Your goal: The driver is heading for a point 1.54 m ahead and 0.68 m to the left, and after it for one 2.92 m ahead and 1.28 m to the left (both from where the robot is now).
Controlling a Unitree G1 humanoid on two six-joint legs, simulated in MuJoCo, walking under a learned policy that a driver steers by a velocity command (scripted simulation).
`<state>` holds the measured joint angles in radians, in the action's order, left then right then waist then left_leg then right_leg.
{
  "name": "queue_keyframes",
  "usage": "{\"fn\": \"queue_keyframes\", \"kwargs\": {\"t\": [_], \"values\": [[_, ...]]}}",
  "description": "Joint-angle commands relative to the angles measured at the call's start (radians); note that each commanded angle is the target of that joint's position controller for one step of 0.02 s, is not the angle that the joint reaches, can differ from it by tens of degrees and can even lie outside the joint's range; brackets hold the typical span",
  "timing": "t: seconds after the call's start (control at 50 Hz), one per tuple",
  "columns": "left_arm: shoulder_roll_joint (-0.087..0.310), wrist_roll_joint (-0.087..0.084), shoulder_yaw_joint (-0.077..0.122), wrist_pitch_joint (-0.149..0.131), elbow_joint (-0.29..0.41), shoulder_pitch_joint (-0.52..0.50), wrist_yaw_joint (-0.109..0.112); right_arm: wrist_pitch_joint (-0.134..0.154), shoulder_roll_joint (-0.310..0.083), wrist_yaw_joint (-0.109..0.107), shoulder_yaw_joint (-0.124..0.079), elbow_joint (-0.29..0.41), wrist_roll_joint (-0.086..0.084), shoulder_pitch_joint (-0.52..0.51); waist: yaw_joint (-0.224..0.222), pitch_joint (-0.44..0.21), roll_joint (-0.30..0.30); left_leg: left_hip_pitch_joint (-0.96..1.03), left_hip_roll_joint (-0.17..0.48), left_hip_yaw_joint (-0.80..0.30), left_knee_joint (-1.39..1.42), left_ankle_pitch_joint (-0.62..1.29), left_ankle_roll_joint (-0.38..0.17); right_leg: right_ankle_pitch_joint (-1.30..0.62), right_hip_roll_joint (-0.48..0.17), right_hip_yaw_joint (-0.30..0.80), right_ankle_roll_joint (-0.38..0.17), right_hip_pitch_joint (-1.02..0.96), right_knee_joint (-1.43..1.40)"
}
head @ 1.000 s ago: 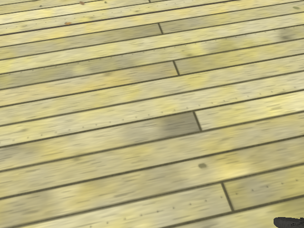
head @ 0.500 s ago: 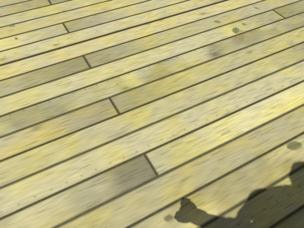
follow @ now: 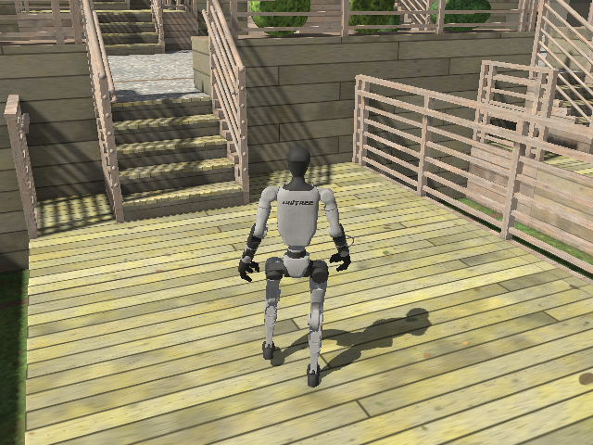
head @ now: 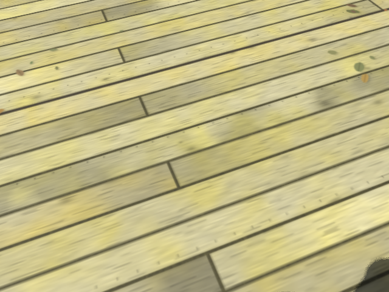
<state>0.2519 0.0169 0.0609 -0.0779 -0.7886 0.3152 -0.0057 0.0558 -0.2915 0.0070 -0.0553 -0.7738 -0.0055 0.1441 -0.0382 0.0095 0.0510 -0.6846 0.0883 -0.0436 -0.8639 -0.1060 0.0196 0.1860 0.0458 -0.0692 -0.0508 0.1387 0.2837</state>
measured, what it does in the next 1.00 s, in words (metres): walks ahead, turning left: left foot, then right foot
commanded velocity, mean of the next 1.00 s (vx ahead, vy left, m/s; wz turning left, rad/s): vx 0.06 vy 0.00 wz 0.50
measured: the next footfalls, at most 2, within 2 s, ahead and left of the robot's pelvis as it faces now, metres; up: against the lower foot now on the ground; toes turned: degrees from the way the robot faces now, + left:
left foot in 0.18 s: +0.22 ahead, +0.13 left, +0.00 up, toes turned +6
right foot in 0.62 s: +0.24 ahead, -0.09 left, +0.00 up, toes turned +26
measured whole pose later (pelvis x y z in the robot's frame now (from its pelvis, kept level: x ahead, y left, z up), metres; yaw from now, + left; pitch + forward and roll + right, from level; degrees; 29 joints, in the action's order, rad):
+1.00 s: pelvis +0.13 +0.01 -0.01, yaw +33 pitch +2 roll +1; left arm 0.28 -0.01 0.07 0.02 -0.71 0.17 0.03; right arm -0.07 -0.29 0.01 -0.08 -0.59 -0.02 0.16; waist -0.03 0.04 -0.01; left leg -0.35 0.01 0.01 -0.67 -0.34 0.05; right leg 0.26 -0.10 -0.10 0.02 0.27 0.51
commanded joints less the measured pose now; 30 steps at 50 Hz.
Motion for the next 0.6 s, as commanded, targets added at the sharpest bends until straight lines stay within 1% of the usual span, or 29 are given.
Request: {"fn": "queue_keyframes", "kwargs": {"t": [0.02,0.06,0.1,0.12,0.14,0.16,0.18,0.2,0.22,0.24,0.26,0.28,0.3,0.32,0.34,0.36,0.4,0.44,0.48,0.54,0.56,0.58,0.6], "values": [[0.158,-0.002,0.035,-0.014,0.069,-0.086,0.019,0.001,-0.022,0.013,0.000,0.058,0.001,-0.003,0.027,-0.044,-0.126,0.156,-0.022,0.021,0.146,0.172,-0.007,-0.603,-0.240,0.012,-0.131,0.052,-0.058],[0.173,-0.013,0.041,0.000,0.054,-0.076,0.027,-0.003,-0.043,0.024,-0.008,0.089,0.001,-0.038,0.016,-0.049,-0.128,0.146,-0.028,0.022,0.196,0.154,-0.017,-0.585,-0.267,0.010,-0.125,-0.014,-0.022],[0.183,-0.027,0.048,0.016,0.047,-0.082,0.036,-0.009,-0.062,0.036,-0.018,0.118,0.005,-0.055,0.017,-0.048,-0.137,0.130,-0.033,0.030,0.231,0.070,-0.039,-0.581,-0.296,0.017,-0.110,-0.072,0.043],[0.188,-0.033,0.051,0.025,0.047,-0.092,0.041,-0.011,-0.071,0.042,-0.024,0.128,0.008,-0.048,0.024,-0.052,-0.141,0.139,-0.042,0.043,0.247,0.021,-0.052,-0.596,-0.303,0.018,-0.100,-0.089,0.089],[0.193,-0.039,0.054,0.034,0.051,-0.107,0.048,-0.012,-0.081,0.046,-0.031,0.128,0.010,-0.015,0.043,-0.066,-0.140,0.183,-0.064,0.065,0.284,-0.006,-0.068,-0.634,-0.296,0.010,-0.084,-0.095,0.159],[0.188,-0.043,0.054,0.042,0.054,-0.114,0.053,-0.011,-0.099,0.046,-0.045,0.113,0.012,0.057,0.076,-0.097,-0.118,0.285,-0.101,0.091,0.362,0.041,-0.091,-0.653,-0.260,-0.017,-0.053,-0.083,0.280],[0.173,-0.028,0.049,0.043,0.056,-0.066,0.055,-0.010,-0.171,0.033,-0.072,0.103,0.013,0.133,0.094,-0.155,-0.020,0.457,-0.072,0.010,0.405,0.365,-0.134,-0.520,-0.179,-0.059,0.008,-0.003,0.481],[0.114,0.021,0.027,0.034,0.086,-0.005,0.048,-0.017,-0.265,0.012,-0.090,0.121,0.021,0.176,0.064,-0.237,0.194,0.741,0.158,-0.305,0.346,0.842,-0.275,0.090,-0.045,-0.084,0.090,0.318,0.832],[0.093,0.018,0.008,0.025,0.095,0.028,0.032,-0.017,-0.249,0.012,-0.075,0.144,0.025,0.183,0.061,-0.406,0.233,0.888,0.307,-0.593,0.407,0.806,-0.446,0.529,0.051,0.102,0.110,0.493,1.057],[0.151,-0.014,0.021,0.029,0.090,-0.021,0.021,-0.022,-0.193,0.015,-0.065,0.167,0.018,0.144,0.093,-0.398,0.097,0.832,0.252,-0.517,0.438,0.598,-0.411,0.466,-0.010,0.188,0.099,0.525,1.110],[0.151,-0.025,0.021,0.040,0.103,-0.079,0.024,-0.028,-0.157,0.012,-0.056,0.178,0.007,0.083,0.077,-0.298,0.037,0.726,0.202,-0.423,0.455,0.428,-0.354,0.385,-0.039,0.173,0.092,0.558,1.074],[0.144,-0.015,0.023,0.054,0.098,-0.106,0.036,-0.038,-0.134,0.006,-0.049,0.183,-0.003,0.049,0.060,-0.216,-0.032,0.605,0.160,-0.370,0.489,0.293,-0.307,0.328,-0.068,0.165,0.095,0.552,0.999],[0.154,-0.006,0.029,0.068,0.108,-0.120,0.048,-0.047,-0.127,-0.001,-0.046,0.190,-0.005,0.018,0.038,-0.172,-0.018,0.496,0.125,-0.343,0.518,0.190,-0.282,0.284,-0.082,0.164,0.096,0.504,0.923],[0.145,-0.005,0.029,0.078,0.112,-0.117,0.049,-0.055,-0.137,-0.005,-0.049,0.200,0.006,-0.001,0.018,-0.150,0.023,0.415,0.090,-0.325,0.540,0.138,-0.266,0.251,-0.070,0.148,0.099,0.445,0.873],[0.129,-0.005,0.026,0.081,0.111,-0.107,0.051,-0.060,-0.143,-0.009,-0.053,0.206,0.014,-0.010,0.012,-0.144,0.053,0.382,0.069,-0.313,0.550,0.125,-0.262,0.234,-0.057,0.139,0.104,0.418,0.821],[0.118,-0.006,0.023,0.081,0.107,-0.101,0.054,-0.062,-0.149,-0.015,-0.056,0.210,0.017,-0.007,0.012,-0.151,0.067,0.373,0.060,-0.306,0.551,0.127,-0.262,0.225,-0.048,0.137,0.110,0.402,0.772],[0.107,-0.006,0.018,0.079,0.105,-0.113,0.057,-0.065,-0.161,-0.029,-0.063,0.214,0.011,0.004,0.022,-0.171,0.067,0.379,0.054,-0.317,0.545,0.076,-0.256,0.193,-0.041,0.148,0.120,0.384,0.686],[0.103,-0.007,0.016,0.078,0.108,-0.136,0.055,-0.072,-0.165,-0.039,-0.067,0.221,0.006,0.001,0.033,-0.175,0.075,0.368,0.042,-0.340,0.548,-0.049,-0.241,0.156,-0.036,0.159,0.124,0.359,0.615],[0.107,-0.011,0.018,0.074,0.114,-0.153,0.050,-0.081,-0.166,-0.042,-0.069,0.227,0.006,-0.002,0.043,-0.163,0.097,0.355,0.035,-0.375,0.555,-0.144,-0.230,0.144,-0.028,0.163,0.122,0.331,0.551],[0.115,-0.019,0.023,0.061,0.119,-0.159,0.038,-0.092,-0.162,-0.039,-0.070,0.233,0.004,0.010,0.056,-0.149,0.120,0.379,0.034,-0.435,0.544,-0.182,-0.218,0.158,-0.014,0.163,0.106,0.288,0.436],[0.116,-0.021,0.026,0.056,0.117,-0.149,0.033,-0.096,-0.160,-0.038,-0.070,0.235,0.002,0.011,0.052,-0.143,0.124,0.384,0.030,-0.452,0.534,-0.180,-0.212,0.151,-0.009,0.158,0.095,0.260,0.376],[0.115,-0.023,0.029,0.051,0.109,-0.123,0.028,-0.101,-0.158,-0.039,-0.070,0.238,-0.004,0.002,0.034,-0.138,0.123,0.372,0.015,-0.455,0.516,-0.177,-0.197,0.109,-0.004,0.144,0.081,0.204,0.279],[0.123,-0.023,0.036,0.048,0.097,-0.089,0.024,-0.106,-0.151,-0.041,-0.068,0.238,-0.012,0.003,0.014,-0.130,0.116,0.338,-0.015,-0.441,0.489,-0.191,-0.170,0.048,-0.014,0.134,0.061,0.120,0.163]]}}
Keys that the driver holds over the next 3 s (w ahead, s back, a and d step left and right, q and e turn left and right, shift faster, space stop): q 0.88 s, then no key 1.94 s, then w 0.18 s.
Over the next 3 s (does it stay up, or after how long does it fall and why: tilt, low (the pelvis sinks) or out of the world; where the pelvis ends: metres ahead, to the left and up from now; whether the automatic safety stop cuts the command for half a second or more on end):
stays up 0.14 0.02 -0.02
